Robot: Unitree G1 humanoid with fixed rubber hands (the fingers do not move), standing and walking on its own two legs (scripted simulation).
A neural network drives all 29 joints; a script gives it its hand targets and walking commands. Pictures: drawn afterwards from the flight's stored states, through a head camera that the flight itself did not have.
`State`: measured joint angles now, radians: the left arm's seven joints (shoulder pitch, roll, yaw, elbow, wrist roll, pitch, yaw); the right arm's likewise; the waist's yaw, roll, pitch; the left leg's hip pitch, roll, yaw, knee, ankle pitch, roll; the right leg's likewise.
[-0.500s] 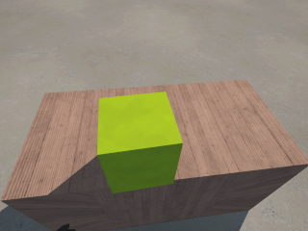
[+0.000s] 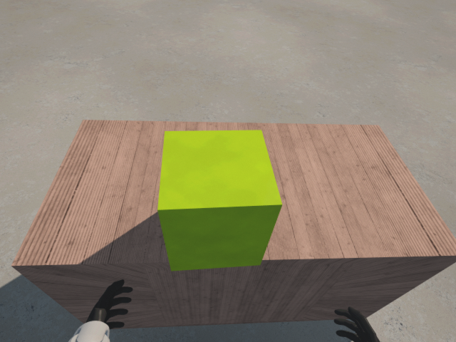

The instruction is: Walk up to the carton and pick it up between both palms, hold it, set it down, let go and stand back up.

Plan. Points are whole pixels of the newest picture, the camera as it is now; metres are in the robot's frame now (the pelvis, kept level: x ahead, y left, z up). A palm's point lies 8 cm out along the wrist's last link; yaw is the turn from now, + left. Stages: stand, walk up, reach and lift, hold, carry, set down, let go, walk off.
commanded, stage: reach and lift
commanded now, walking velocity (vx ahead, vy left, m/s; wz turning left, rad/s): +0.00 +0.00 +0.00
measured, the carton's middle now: (215, 202) +0.42 +0.02 -0.03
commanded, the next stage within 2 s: none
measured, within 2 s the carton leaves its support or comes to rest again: neither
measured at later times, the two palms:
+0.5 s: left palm (101, 320) +0.19 +0.21 -0.06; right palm out of the picture +0.15 -0.22 -0.05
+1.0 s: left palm (103, 313) +0.20 +0.20 -0.04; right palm (336, 301) +0.21 -0.20 -0.04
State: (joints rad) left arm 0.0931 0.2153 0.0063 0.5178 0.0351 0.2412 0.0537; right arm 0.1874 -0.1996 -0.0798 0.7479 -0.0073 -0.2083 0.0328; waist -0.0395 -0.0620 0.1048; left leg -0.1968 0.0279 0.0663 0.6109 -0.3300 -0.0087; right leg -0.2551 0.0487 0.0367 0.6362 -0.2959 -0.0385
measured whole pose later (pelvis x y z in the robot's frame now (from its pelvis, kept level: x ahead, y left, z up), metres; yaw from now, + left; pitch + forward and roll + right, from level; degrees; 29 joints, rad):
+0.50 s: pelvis +0.00 +0.01 +0.01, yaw -1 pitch -5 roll +1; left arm 0.11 0.16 -0.05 0.64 -0.05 -0.10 0.13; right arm 0.20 -0.17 -0.06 0.71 0.05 -0.30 0.07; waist 0.00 -0.04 0.07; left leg -0.11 0.01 0.09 0.47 -0.26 0.00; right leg -0.19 0.03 0.06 0.52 -0.23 -0.03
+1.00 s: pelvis +0.03 +0.00 +0.01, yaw +2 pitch -5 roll +0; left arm 0.17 0.12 -0.07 0.70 -0.06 -0.48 0.10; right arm 0.15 -0.16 0.03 0.86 0.20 -0.59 0.06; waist 0.02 -0.02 0.03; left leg -0.10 0.02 0.03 0.50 -0.31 -0.01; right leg -0.14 0.04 0.00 0.50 -0.28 -0.04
